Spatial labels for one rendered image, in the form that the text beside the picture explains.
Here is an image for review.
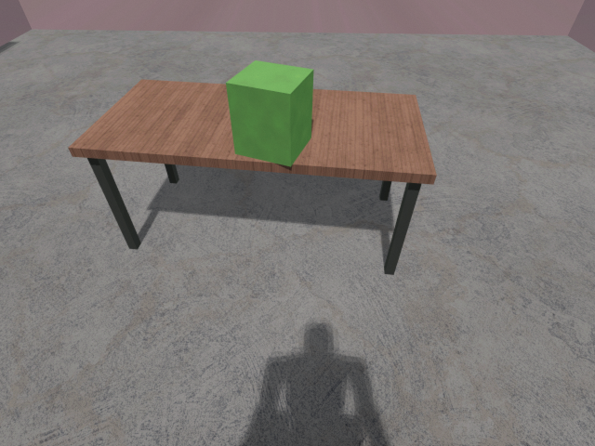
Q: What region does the carton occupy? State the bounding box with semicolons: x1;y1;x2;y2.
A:
226;60;313;167

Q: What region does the table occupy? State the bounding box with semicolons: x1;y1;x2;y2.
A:
68;79;437;275

